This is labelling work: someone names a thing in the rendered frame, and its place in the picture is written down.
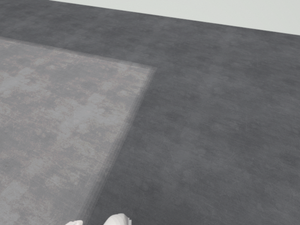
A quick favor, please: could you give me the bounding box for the robot left thigh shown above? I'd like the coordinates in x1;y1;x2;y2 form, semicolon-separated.
103;214;132;225

